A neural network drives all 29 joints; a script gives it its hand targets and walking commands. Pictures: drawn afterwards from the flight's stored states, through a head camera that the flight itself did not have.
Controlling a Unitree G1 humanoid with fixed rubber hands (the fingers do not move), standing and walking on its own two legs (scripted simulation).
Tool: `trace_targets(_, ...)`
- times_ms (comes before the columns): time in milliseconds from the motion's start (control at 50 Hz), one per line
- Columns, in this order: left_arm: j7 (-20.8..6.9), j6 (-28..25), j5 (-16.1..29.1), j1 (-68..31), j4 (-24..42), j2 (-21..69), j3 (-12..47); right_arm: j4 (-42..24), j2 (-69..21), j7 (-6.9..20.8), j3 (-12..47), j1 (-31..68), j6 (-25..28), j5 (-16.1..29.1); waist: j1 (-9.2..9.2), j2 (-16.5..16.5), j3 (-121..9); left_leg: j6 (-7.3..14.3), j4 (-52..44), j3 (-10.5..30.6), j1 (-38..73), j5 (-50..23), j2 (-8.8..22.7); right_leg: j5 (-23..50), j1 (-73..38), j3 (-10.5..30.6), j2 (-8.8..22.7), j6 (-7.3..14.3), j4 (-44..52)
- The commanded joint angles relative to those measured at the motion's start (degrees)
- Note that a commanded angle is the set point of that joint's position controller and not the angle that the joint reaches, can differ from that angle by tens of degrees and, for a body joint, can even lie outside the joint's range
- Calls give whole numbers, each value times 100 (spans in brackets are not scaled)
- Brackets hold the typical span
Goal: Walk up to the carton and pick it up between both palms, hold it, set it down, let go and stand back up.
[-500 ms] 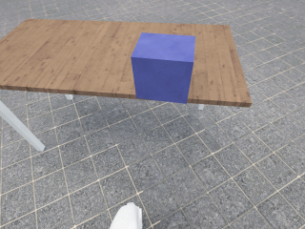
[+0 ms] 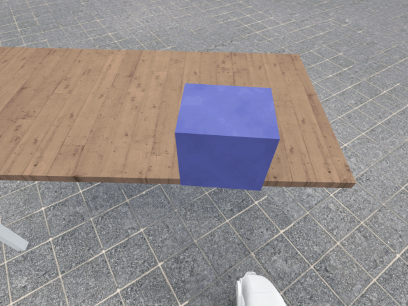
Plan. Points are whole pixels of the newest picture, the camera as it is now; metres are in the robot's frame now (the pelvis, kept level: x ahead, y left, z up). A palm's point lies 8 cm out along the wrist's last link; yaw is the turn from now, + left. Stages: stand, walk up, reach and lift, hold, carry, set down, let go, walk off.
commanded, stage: walk up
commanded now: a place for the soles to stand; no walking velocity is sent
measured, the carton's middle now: (224, 138) +0.46 -0.04 +0.04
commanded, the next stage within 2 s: none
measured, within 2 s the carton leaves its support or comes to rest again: neither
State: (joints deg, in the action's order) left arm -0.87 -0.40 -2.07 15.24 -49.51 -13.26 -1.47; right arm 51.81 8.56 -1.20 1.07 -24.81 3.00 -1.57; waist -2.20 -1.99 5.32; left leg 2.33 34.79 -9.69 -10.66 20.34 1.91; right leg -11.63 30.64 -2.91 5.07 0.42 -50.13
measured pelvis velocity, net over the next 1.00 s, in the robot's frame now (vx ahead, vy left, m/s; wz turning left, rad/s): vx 0.04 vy -0.03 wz -0.01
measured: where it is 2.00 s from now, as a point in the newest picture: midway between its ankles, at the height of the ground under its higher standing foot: outside the picture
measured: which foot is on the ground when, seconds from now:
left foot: down 0.00-1.00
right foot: up 0.00-0.04, down 0.06-1.00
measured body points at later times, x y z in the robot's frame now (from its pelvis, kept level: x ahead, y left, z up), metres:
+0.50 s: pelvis +0.03 -0.03 +0.00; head +0.05 -0.03 +0.45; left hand +0.12 +0.20 -0.14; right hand +0.10 -0.28 -0.14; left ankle -0.01 +0.09 -0.73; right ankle +0.13 -0.13 -0.73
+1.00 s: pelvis +0.04 -0.03 +0.01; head +0.05 -0.04 +0.45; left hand +0.05 +0.21 -0.14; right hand +0.06 -0.27 -0.15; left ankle -0.01 +0.09 -0.73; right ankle +0.13 -0.13 -0.73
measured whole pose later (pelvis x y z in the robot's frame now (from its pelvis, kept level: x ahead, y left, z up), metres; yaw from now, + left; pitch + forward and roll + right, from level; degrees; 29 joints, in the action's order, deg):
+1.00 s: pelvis +0.04 -0.03 +0.01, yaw +0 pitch -2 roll +1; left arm 0.0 0.3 -0.6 15.7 -60.6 -11.0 1.3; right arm 59.9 12.4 -0.5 2.6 -15.8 0.1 -0.7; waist 1.4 0.8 3.2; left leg -0.8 29.7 -8.4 -6.9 20.9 3.5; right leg -7.4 19.8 -5.4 1.4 2.2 -28.7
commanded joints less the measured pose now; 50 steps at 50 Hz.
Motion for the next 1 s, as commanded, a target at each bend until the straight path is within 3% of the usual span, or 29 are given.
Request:
trace_targets(0,81,-77,34,242,181,20,20,-395,1117,14,-212,308,-18,99,331,1036,-130,519,-421,804,-978,-3963,1212,987,-1608,-395,-354,178,1102)
trace_targets(40,155,-124,27,222,108,-233,-44,-383,1218,33,-217,337,-135,169,356,628,-162,279,-65,823,-1155,-3115,1052,1697,-2118,-195,-205,322,1755)
trace_targets(60,199,-118,26,223,103,-500,-136,-470,1136,42,-200,229,-159,174,279,151,-462,125,248,653,-1181,-2148,740,2739,-2494,296,315,461,1710)
trace_targets(80,210,-116,87,231,132,-746,-189,-381,892,21,-124,-124,-188,139,189,-407,-685,-7,846,483,-1226,-470,376,3213,-2583,1087,1015,764,1881)
trace_targets(100,220,-33,161,299,126,-868,-155,-182,573,-1,-73,-596,-278,184,47,-769,-1152,-29,856,686,-782,571,292,2431,-2355,1570,1420,1121,2113)
trace_targets(120,246,61,221,-144,183,-877,-169,-193,604,-44,-63,-518,-334,165,77,-970,-926,-66,600,602,-666,870,225,1176,-1950,1727,1380,1120,2527)
trace_targets(140,245,120,167,-433,230,-751,-141,-207,734,-40,-64,-230,-334,119,61,-885,-767,-89,196,650,-340,552,166,507,-1361,1608,1170,1041,2753)
trace_targets(160,230,151,153,-608,237,-646,-87,-279,768,-5,-42,18,-301,67,90,-808,-642,-79,-212,760,-210,304,220,327,-1184,1253,906,779,2749)
trace_targets(200,221,133,144,-736,195,-619,-38,-208,882,31,-93,146,-235,106,95,-481,-579,-34,-644,899,-400,-57,405,597,-1430,790,558,465,2346)
trace_targets(240,209,100,158,-579,82,-631,-37,-191,990,48,-134,361,-210,118,212,-126,-770,43,-633,933,-619,-224,454,1028,-1988,692,522,502,2101)
trace_targets(260,199,85,157,-580,30,-642,-54,-165,993,25,-176,431,-206,123,239,-132,-762,63,-561,833,-483,-171,388,971,-1900,830,599,510,2227)
trace_targets(280,191,65,128,-576,-53,-629,-41,-174,953,26,-154,399,-200,123,112,-275,-816,43,-655,817,-294,-271,470,1221,-1882,746,606,518,2185)
trace_targets(300,171,55,184,-618,-58,-660,-47,-177,986,26,-140,416,-182,122,177,-214,-801,58,-694,894,-392,-443,506,1375,-1959,708,522,526,2147)
trace_targets(320,158,36,160,-628,-65,-633,-8,-164,971,25,-146,448,-174,104,123,-91,-823,38,-744,891,-379,-373,507,1287,-1931,688,565,522,2191)
trace_targets(340,138,32,179,-626,-76,-540,-13,-147,947,29,-165,514,-184,121,202,-8,-796,85,-820,869,-396,-200,485,787,-1947,720,493,480,2312)
trace_targets(380,151,39,176,-646,-136,-558,33,-115,1004,24,-199,656,-185,92,154,217,-591,46,-890,895,-313,-83,507,789,-1695,676,529,456,2397)
trace_targets(440,110,33,179,-613,-225,-577,31,-61,930,29,-134,715,-184,134,219,195,-456,71,-1079,940,-514,65,584,184,-1753,695,473,427,2508)
trace_targets(480,111,27,195,-557,-236,-591,59,-13,969,26,-126,837,-170,160,223,396,-292,107,-1207,925,-456,5,619,240,-1610,676,418,348,2565)
trace_targets(540,97,11,173,-546,-396,-637,38,43,977,56,-122,883,-158,153,187,209,-276,100,-1290,986,-459,119,657,42,-1639,582,378,307,2668)
trace_targets(560,98,8,189,-489,-457,-611,58,3,1076,60,-146,967,-172,137,218,368,-82,131,-1334,1009,-555,236,642,-39,-1509,638,355,305,2670)
trace_targets(640,92,6,190,-358,-541,-735,43,152,1104,47,-105,800,-151,163,211,38,-76,92,-1170,910,-368,152,569,-404,-1347,804,400,303,3052)
trace_targets(680,96,17,209,-259,-624,-774,54,250,1079,57,-97,636,-156,146,168,123,-191,90,-1270,870,-341,259,516,-575,-1510,813,399,280,3053)
trace_targets(780,84,-3,168,-128,-770,-746,76,299,1035,48,-26,792,-138,187,291,-45,-352,163,-1384,982,-452,305,605,-376,-1663,720,332,245,2928)
trace_targets(840,81,-2,182,-49,-819,-722,78,448,1099,30,-27,737,-110,170,233,282,-400,154,-1398,1005,-540,283,657,-181,-1695,664,313,248,2857)
trace_targets(860,91,-16,172,16,-843,-800,53,426,1053,23,-23,840,-119,171,310,155,-292,151,-1511,1017,-596,288,689,-103,-1777,545,294,235,2785)
trace_targets(880,90,-29,152,-16,-851,-731,92,486,1046,16,34,714,-109,203,251,130,-316,161,-1534,1056,-572,214,701,73,-1809,566,286,252,2738)
trace_targets(900,103,-39,139,334,-821,-504,135,532,1227,7,-56,726,-165,81,353,456,-358,100,-1466,692,-466,681,604,-269,-1668,816,277,235,2833)
trace_targets(940,149,-22,137,342,-817,-720,79,618,1198,29,-42,643,-209,47,371,210,-254,35,-1343,588,-430,857,496,-793,-1592,1011,331,205,3051)
trace_targets(980,150,1,153,240,-834,-731,95,681,1122,23,-10,399,-206,56,249,-95,-17,2,-1280,566,-586,788,486,-961,-1459,1124,448,206,3194)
